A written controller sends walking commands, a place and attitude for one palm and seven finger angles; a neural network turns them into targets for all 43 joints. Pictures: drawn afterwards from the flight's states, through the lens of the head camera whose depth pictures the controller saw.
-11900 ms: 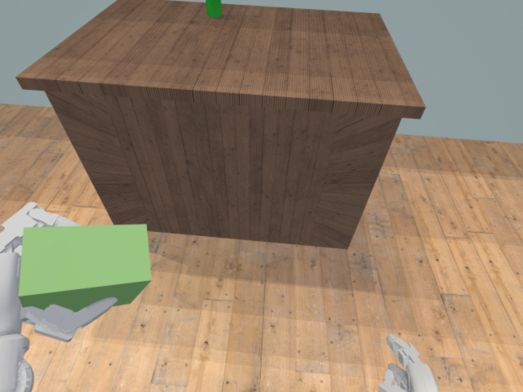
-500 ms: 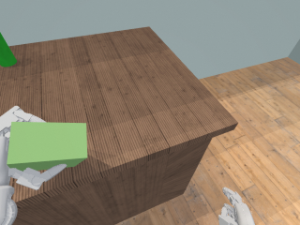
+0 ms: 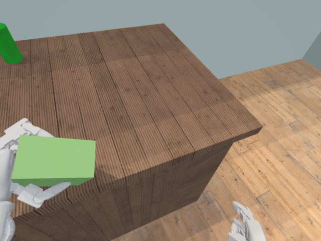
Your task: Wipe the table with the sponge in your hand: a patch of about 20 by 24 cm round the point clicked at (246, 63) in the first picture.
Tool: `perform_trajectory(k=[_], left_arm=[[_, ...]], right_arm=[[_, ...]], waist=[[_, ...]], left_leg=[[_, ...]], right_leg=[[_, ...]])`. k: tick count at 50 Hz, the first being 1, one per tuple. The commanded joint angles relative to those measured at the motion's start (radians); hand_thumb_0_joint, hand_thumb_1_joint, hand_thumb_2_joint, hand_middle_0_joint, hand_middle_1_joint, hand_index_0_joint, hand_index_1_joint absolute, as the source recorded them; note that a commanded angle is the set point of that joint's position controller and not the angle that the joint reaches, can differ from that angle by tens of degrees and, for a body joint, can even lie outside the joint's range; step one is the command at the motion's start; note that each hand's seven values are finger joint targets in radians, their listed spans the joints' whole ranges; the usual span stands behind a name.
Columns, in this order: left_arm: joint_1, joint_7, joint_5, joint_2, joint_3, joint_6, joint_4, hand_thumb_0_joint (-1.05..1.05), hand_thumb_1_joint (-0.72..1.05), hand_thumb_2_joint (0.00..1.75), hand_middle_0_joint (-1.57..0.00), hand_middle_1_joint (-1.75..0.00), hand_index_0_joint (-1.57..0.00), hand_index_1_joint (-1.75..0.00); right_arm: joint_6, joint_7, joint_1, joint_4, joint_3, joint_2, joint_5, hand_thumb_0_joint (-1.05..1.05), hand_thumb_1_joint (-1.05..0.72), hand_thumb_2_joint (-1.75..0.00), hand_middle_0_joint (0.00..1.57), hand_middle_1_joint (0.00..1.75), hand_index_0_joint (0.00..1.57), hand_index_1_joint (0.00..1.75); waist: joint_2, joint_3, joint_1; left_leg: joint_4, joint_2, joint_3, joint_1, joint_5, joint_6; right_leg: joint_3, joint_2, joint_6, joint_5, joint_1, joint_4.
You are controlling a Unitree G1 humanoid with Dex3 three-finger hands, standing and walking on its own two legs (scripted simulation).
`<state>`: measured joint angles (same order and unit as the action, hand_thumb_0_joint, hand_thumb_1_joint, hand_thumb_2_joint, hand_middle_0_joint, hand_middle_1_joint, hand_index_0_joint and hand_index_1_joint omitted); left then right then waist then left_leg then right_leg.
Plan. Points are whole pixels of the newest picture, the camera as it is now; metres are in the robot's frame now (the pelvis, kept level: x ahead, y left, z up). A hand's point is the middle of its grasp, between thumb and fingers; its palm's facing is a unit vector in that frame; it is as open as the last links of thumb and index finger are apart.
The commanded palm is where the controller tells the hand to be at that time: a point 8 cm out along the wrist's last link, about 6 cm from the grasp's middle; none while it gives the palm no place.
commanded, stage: come to a stop and stand still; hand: left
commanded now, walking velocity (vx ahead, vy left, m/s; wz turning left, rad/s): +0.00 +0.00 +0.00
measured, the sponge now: (65, 164) +0.22 +0.21 +0.13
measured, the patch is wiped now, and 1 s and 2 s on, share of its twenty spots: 0.00 0.00 0.00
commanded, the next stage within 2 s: look again from close up in 0.54 s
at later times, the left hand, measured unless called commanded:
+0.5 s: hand (21, 148) +0.23 +0.27 +0.17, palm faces +0.39 -0.84 -0.39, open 10.4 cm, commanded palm +0.17 +0.30 +0.18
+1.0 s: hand (29, 154) +0.22 +0.26 +0.16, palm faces +0.39 -0.84 -0.37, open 10.4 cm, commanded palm +0.17 +0.29 +0.18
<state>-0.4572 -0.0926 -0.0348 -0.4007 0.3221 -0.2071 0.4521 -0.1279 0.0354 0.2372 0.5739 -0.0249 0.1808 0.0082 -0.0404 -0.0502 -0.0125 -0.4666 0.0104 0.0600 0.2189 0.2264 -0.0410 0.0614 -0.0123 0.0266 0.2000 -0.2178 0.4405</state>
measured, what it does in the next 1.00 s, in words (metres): stands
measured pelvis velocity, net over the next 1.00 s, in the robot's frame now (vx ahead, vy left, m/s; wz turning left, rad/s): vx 0.01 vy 0.01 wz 0.01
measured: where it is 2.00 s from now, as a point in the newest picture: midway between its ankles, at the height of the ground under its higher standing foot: outside the picture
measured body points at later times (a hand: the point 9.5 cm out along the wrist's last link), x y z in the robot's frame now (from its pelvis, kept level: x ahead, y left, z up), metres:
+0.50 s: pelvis +0.01 +0.02 +0.00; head +0.04 +0.05 +0.45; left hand +0.20 +0.32 +0.19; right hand +0.20 -0.19 -0.06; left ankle +0.02 +0.09 -0.74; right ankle +0.03 -0.10 -0.74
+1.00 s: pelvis +0.01 +0.01 +0.00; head +0.03 +0.03 +0.45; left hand +0.20 +0.31 +0.18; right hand +0.19 -0.21 -0.07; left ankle +0.02 +0.09 -0.74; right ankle +0.03 -0.10 -0.74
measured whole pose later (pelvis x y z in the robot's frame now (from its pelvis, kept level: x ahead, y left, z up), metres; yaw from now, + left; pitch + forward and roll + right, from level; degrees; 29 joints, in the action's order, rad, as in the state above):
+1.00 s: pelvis +0.01 +0.01 +0.00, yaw +1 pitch -1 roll -1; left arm -0.43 -0.11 -0.04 -0.36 0.34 -0.19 0.46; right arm -0.12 0.03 0.20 0.58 -0.02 0.20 0.01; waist -0.01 -0.06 -0.03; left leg -0.45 0.02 0.05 0.20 0.23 -0.05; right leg 0.07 -0.01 0.01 0.18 -0.17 0.38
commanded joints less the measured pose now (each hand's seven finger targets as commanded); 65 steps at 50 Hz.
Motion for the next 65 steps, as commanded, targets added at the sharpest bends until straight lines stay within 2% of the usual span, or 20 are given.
perform_trajectory(k=[1,6,10,11,15,16,18,22,26,30,34,40,41,45,46,50,51,60,61,65], left_arm=[[0.185,-0.039,-0.014,-0.156,0.171,-0.08,0.204,0.0,0.1,1.3,-1.2,-1.6,-1.2,-1.6],[0.188,-0.025,0.006,-0.052,0.042,-0.069,0.185,0.0,0.1,1.3,-1.2,-1.6,-1.2,-1.6],[0.188,-0.035,0.018,-0.106,0.097,-0.058,0.191,0.0,0.1,1.3,-1.2,-1.6,-1.2,-1.6],[0.188,-0.035,0.015,-0.089,0.087,-0.061,0.177,0.0,0.1,1.3,-1.2,-1.6,-1.2,-1.6],[0.184,-0.04,0.007,-0.165,0.17,-0.066,0.235,0.0,0.1,1.3,-1.2,-1.6,-1.2,-1.6],[0.177,-0.035,0.001,-0.131,0.144,-0.072,0.241,0.0,0.1,1.3,-1.2,-1.6,-1.2,-1.6],[0.171,-0.032,-0.003,-0.146,0.15,-0.078,0.288,0.0,0.1,1.3,-1.2,-1.6,-1.2,-1.6],[0.094,-0.025,-0.012,-0.123,0.138,-0.072,0.272,0.0,0.1,1.3,-1.2,-1.6,-1.2,-1.6],[0.074,-0.025,-0.013,-0.087,0.11,-0.058,0.206,0.0,0.1,1.3,-1.2,-1.6,-1.2,-1.6],[0.118,-0.035,-0.006,-0.128,0.14,-0.05,0.214,0.0,0.1,1.3,-1.2,-1.6,-1.2,-1.6],[0.158,-0.035,-0.008,-0.121,0.116,-0.055,0.237,0.0,0.1,1.3,-1.2,-1.6,-1.2,-1.6],[0.138,-0.047,-0.006,-0.138,0.139,-0.057,0.261,0.0,0.1,1.3,-1.2,-1.6,-1.2,-1.6],[0.126,-0.044,-0.011,-0.107,0.114,-0.057,0.233,0.0,0.1,1.3,-1.2,-1.6,-1.2,-1.6],[0.089,-0.047,-0.01,-0.133,0.149,-0.052,0.233,0.0,0.1,1.3,-1.2,-1.6,-1.2,-1.6],[0.084,-0.042,-0.016,-0.097,0.115,-0.052,0.214,0.0,0.1,1.3,-1.2,-1.6,-1.2,-1.6],[0.074,-0.043,-0.015,-0.124,0.142,-0.044,0.217,0.0,0.1,1.3,-1.2,-1.6,-1.2,-1.6],[0.074,-0.037,-0.022,-0.093,0.111,-0.041,0.195,0.0,0.1,1.3,-1.2,-1.6,-1.2,-1.6],[0.156,-0.035,-0.02,-0.138,0.138,-0.033,0.267,0.0,0.1,1.3,-1.2,-1.6,-1.2,-1.6],[0.148,-0.032,-0.024,-0.112,0.113,-0.03,0.248,0.0,0.1,1.3,-1.2,-1.6,-1.2,-1.6],[0.12,-0.032,-0.024,-0.138,0.147,-0.023,0.266,0.0,0.1,1.3,-1.2,-1.6,-1.2,-1.6]], right_arm=[[-0.071,0.01,-0.128,-0.156,0.049,0.142,0.002,0.0,-0.9,-0.9,0.2,0.3,0.2,0.3],[-0.096,-0.008,-0.108,-0.137,0.054,0.155,0.004,0.0,-0.9,-0.9,0.2,0.3,0.2,0.3],[-0.09,-0.013,-0.125,-0.136,0.054,0.152,0.003,0.0,-0.9,-0.9,0.2,0.3,0.2,0.3],[-0.083,-0.011,-0.116,-0.134,0.055,0.154,-0.001,0.0,-0.9,-0.9,0.2,0.3,0.2,0.3],[-0.073,-0.006,-0.14,-0.149,0.052,0.146,-0.002,0.0,-0.9,-0.9,0.2,0.3,0.2,0.3],[-0.068,-0.007,-0.129,-0.149,0.052,0.143,-0.005,0.0,-0.9,-0.9,0.2,0.3,0.2,0.3],[-0.069,-0.01,-0.125,-0.16,0.057,0.145,-0.004,0.0,-0.9,-0.9,0.2,0.3,0.2,0.3],[-0.06,-0.015,-0.117,-0.163,0.057,0.141,-0.001,0.0,-0.9,-0.9,0.2,0.3,0.2,0.3],[-0.049,-0.013,-0.11,-0.148,0.058,0.15,0.001,0.0,-0.9,-0.9,0.2,0.3,0.2,0.3],[-0.043,-0.005,-0.136,-0.154,0.058,0.147,0.007,0.0,-0.9,-0.9,0.2,0.3,0.2,0.3],[-0.045,0.0,-0.132,-0.159,0.062,0.151,0.003,0.0,-0.9,-0.9,0.2,0.3,0.2,0.3],[-0.056,0.005,-0.151,-0.151,0.06,0.147,0.005,0.0,-0.9,-0.9,0.2,0.3,0.2,0.3],[-0.05,0.004,-0.134,-0.147,0.055,0.145,-0.001,0.0,-0.9,-0.9,0.2,0.3,0.2,0.3],[-0.051,0.005,-0.143,-0.149,0.062,0.145,0.005,0.0,-0.9,-0.9,0.2,0.3,0.2,0.3],[-0.044,0.004,-0.127,-0.146,0.058,0.147,0.001,0.0,-0.9,-0.9,0.2,0.3,0.2,0.3],[-0.044,0.008,-0.141,-0.149,0.063,0.148,0.009,0.0,-0.9,-0.9,0.2,0.3,0.2,0.3],[-0.037,0.006,-0.128,-0.146,0.057,0.145,0.004,0.0,-0.9,-0.9,0.2,0.3,0.2,0.3],[-0.031,0.0,-0.151,-0.159,0.064,0.136,0.011,0.0,-0.9,-0.9,0.2,0.3,0.2,0.3],[-0.026,-0.002,-0.135,-0.158,0.063,0.138,0.005,0.0,-0.9,-0.9,0.2,0.3,0.2,0.3],[-0.028,-0.01,-0.146,-0.167,0.07,0.135,0.012,0.0,-0.9,-0.9,0.2,0.3,0.2,0.3]], waist=[[0.202,0.098,-0.014],[0.133,0.106,-0.01],[0.076,0.118,-0.016],[0.07,0.123,-0.012],[0.128,0.144,-0.017],[0.142,0.154,-0.015],[0.185,0.177,-0.016],[0.128,0.198,-0.014],[0.116,0.163,-0.01],[0.098,0.141,-0.011],[0.104,0.131,-0.013],[0.124,0.143,-0.015],[0.111,0.134,-0.014],[0.109,0.15,-0.015],[0.099,0.148,-0.012],[0.082,0.14,-0.012],[0.068,0.134,-0.01],[0.167,0.123,-0.01],[0.158,0.116,-0.008],[0.149,0.124,-0.008]], left_leg=[[0.193,-0.124,-0.156,0.112,0.142,-0.011],[0.188,-0.121,-0.152,0.042,0.055,0.008],[0.174,-0.106,-0.134,0.037,0.009,0.021],[0.17,-0.103,-0.14,0.037,-0.008,0.026],[0.142,-0.083,-0.119,0.009,-0.114,0.042],[0.139,-0.084,-0.127,0.008,-0.163,0.048],[0.117,-0.089,-0.124,-0.022,-0.272,0.058],[0.081,-0.094,-0.116,-0.06,-0.374,0.064],[0.112,-0.097,-0.113,-0.036,-0.272,0.067],[0.126,-0.087,-0.112,-0.009,-0.173,0.057],[0.131,-0.08,-0.118,0.026,-0.078,0.035],[0.12,-0.069,-0.114,-0.002,-0.058,0.028],[0.128,-0.07,-0.12,0.014,-0.052,0.026],[0.113,-0.071,-0.115,-0.01,-0.101,0.029],[0.122,-0.071,-0.121,0.005,-0.11,0.03],[0.116,-0.074,-0.118,-0.008,-0.123,0.03],[0.129,-0.079,-0.122,-0.005,-0.109,0.031],[0.169,-0.14,-0.148,-0.009,-0.066,0.032],[0.172,-0.145,-0.16,0.014,-0.045,0.024],[0.146,-0.148,-0.15,0.007,-0.03,0.019]], right_leg=[[-0.076,0.054,-0.006,0.034,0.122,-0.025],[-0.068,0.038,-0.012,-0.014,0.096,-0.034],[-0.068,0.033,-0.017,-0.06,0.116,-0.043],[-0.064,0.039,-0.014,-0.066,0.118,-0.049],[-0.067,0.043,-0.008,-0.136,0.136,-0.04],[-0.054,0.041,-0.006,-0.153,0.148,-0.03],[-0.048,0.039,-0.005,-0.186,0.157,-0.014],[-0.038,0.04,-0.007,-0.223,0.154,-0.024],[-0.041,0.038,-0.011,-0.172,0.126,-0.034],[-0.06,0.045,-0.012,-0.173,0.137,-0.054],[-0.077,0.062,-0.009,-0.152,0.159,-0.073],[-0.096,0.066,-0.004,-0.135,0.139,-0.09],[-0.083,0.066,-0.004,-0.119,0.145,-0.094],[-0.094,0.067,-0.002,-0.161,0.143,-0.088],[-0.077,0.064,-0.004,-0.151,0.152,-0.086],[-0.086,0.065,-0.006,-0.166,0.14,-0.088],[-0.074,0.059,-0.009,-0.141,0.134,-0.093],[-0.05,0.022,-0.016,-0.072,0.112,-0.036],[-0.041,0.02,-0.016,-0.058,0.119,-0.038],[-0.048,0.02,-0.01,-0.06,0.109,-0.044]])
